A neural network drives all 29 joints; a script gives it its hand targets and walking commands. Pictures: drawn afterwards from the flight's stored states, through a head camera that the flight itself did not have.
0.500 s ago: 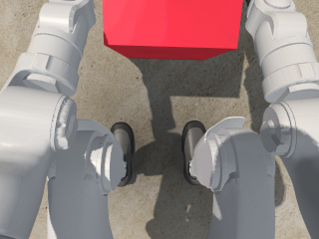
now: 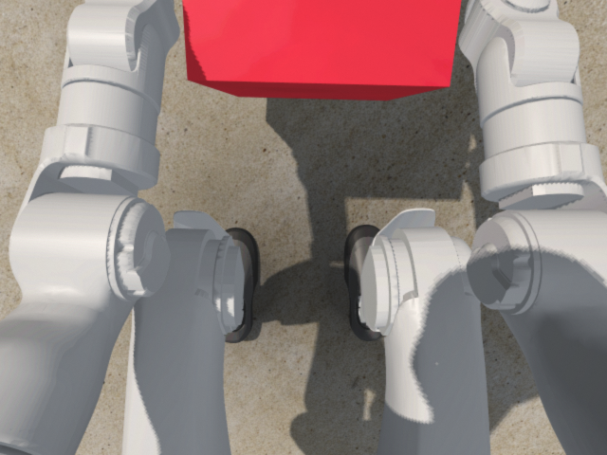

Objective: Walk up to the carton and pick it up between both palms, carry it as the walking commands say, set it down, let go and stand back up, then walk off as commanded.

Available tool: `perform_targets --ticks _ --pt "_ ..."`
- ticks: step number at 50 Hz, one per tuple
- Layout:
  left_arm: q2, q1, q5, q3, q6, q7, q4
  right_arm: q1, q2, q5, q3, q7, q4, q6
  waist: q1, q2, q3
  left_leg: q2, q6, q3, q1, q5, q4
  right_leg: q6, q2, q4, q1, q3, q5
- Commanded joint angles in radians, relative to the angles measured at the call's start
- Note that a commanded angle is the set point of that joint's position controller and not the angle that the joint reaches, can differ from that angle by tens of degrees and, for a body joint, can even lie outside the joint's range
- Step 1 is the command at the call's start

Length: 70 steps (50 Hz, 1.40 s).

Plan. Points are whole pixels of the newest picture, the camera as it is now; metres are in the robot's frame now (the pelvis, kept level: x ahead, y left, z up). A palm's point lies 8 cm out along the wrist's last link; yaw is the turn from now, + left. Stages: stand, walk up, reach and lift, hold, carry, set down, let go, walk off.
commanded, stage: reach and lift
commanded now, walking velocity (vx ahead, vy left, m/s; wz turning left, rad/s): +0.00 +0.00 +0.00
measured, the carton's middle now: out of the picture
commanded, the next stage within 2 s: none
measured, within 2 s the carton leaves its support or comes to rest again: neither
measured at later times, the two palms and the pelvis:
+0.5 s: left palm out of the picture +0.56 +0.12 -0.06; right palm out of the picture +0.54 -0.18 -0.07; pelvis -0.01 +0.01 +0.04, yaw +0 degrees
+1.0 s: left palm out of the picture +0.54 +0.12 +0.01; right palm out of the picture +0.51 -0.18 +0.00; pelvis -0.02 +0.01 +0.09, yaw -1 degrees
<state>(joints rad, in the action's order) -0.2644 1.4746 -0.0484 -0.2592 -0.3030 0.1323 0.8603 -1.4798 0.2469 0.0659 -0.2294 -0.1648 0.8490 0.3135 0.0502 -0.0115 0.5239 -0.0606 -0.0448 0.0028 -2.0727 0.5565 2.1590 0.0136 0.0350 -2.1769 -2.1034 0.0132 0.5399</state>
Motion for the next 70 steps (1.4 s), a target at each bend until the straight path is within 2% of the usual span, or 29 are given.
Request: perform_targets --ticks 1,7,14,20,24,30,36,41,42,47,53,59,70 --pt "1.096 0.738 -0.126 0.409 0.015 -0.306 -0.254 -0.697 -1.057 0.114 0.395 0.324 -0.251 -0.020 0.003 0.009 -2.091 -0.084 0.057 -0.102 0.517 -0.238 -0.177 -0.014 0.074 0.223 0.850 -0.046 -0.348" --pt "1.126 0.706 -0.127 0.434 -0.001 -0.305 -0.294 -0.702 -1.070 0.117 0.433 0.329 -0.325 -0.007 -0.007 0.011 -2.190 -0.090 0.053 -0.089 0.587 -0.308 -0.200 -0.016 0.080 0.236 0.889 -0.046 -0.408" --pt "1.134 0.695 -0.124 0.455 -0.020 -0.291 -0.342 -0.718 -1.069 0.126 0.472 0.330 -0.393 0.014 -0.016 0.030 -2.288 -0.095 0.052 -0.081 0.671 -0.333 -0.236 -0.019 0.087 0.266 0.928 -0.053 -0.414" --pt "1.153 0.673 -0.103 0.448 -0.046 -0.289 -0.333 -0.692 -1.084 0.106 0.451 0.329 -0.367 0.039 -0.019 0.019 -2.269 -0.097 0.054 -0.076 0.685 -0.279 -0.285 -0.018 0.088 0.310 0.903 -0.057 -0.345" --pt "1.173 0.681 -0.093 0.442 -0.060 -0.298 -0.327 -0.671 -1.095 0.080 0.420 0.333 -0.339 0.054 0.002 0.003 -2.262 -0.098 0.055 -0.071 0.695 -0.235 -0.316 -0.012 0.092 0.344 0.890 -0.057 -0.299" --pt "1.191 0.679 -0.087 0.449 -0.078 -0.307 -0.334 -0.665 -1.120 0.068 0.419 0.339 -0.347 0.073 0.009 -0.002 -2.319 -0.100 0.054 -0.069 0.729 -0.229 -0.357 -0.014 0.095 0.383 0.926 -0.055 -0.295" --pt "1.201 0.667 -0.079 0.444 -0.094 -0.314 -0.333 -0.665 -1.142 0.064 0.434 0.343 -0.371 0.092 -0.003 0.008 -2.348 -0.103 0.055 -0.071 0.755 -0.206 -0.400 -0.016 0.100 0.429 0.974 -0.049 -0.271" --pt "1.213 0.658 -0.081 0.450 -0.103 -0.317 -0.352 -0.674 -1.175 0.079 0.466 0.344 -0.408 0.106 -0.026 0.027 -2.401 -0.107 0.061 -0.066 0.807 -0.211 -0.439 -0.024 0.106 0.464 1.032 -0.046 -0.269" --pt "1.210 0.661 -0.083 0.455 -0.105 -0.318 -0.356 -0.674 -1.170 0.079 0.471 0.343 -0.413 0.108 -0.021 0.028 -2.404 -0.106 0.061 -0.065 0.811 -0.213 -0.443 -0.024 0.106 0.469 1.039 -0.045 -0.271" --pt "1.222 0.637 -0.078 0.455 -0.111 -0.324 -0.345 -0.654 -1.187 0.076 0.476 0.343 -0.406 0.114 -0.035 0.028 -2.389 -0.107 0.060 -0.061 0.826 -0.196 -0.479 -0.025 0.109 0.504 1.063 -0.041 -0.253" --pt "1.244 0.621 -0.082 0.478 -0.112 -0.332 -0.358 -0.598 -1.218 0.067 0.473 0.345 -0.383 0.118 -0.026 0.018 -2.395 -0.107 0.056 -0.054 0.866 -0.198 -0.519 -0.021 0.113 0.543 1.103 -0.036 -0.256" --pt "1.261 0.605 -0.093 0.503 -0.113 -0.333 -0.387 -0.592 -1.222 0.078 0.499 0.342 -0.424 0.118 -0.024 0.007 -2.435 -0.108 0.053 -0.046 0.929 -0.214 -0.555 -0.021 0.116 0.578 1.160 -0.028 -0.271" --pt "1.274 0.554 -0.093 0.513 -0.111 -0.334 -0.392 -0.562 -1.239 0.083 0.533 0.337 -0.448 0.117 -0.034 0.026 -2.416 -0.110 0.056 -0.028 0.998 -0.199 -0.633 -0.024 0.116 0.655 1.241 -0.011 -0.250"
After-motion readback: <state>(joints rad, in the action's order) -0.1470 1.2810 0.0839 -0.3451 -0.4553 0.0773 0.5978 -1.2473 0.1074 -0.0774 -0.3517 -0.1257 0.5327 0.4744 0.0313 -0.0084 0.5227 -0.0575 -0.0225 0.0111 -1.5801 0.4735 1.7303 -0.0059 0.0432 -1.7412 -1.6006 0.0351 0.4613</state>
